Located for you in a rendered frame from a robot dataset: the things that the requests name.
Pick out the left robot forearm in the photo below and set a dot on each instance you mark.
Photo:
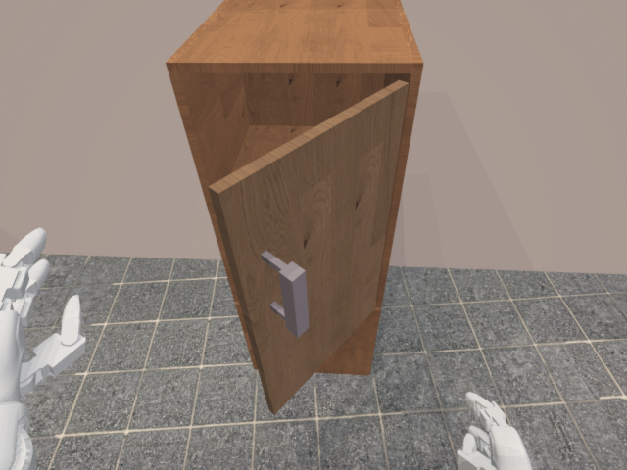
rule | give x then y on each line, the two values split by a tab
16	449

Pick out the left robot hand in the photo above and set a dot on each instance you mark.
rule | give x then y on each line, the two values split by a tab
20	281

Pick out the cupboard door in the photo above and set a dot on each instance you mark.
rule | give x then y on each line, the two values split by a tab
321	200

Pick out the right robot hand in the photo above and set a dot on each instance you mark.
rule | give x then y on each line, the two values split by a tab
502	449

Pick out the handle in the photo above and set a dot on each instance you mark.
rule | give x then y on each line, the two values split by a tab
293	285

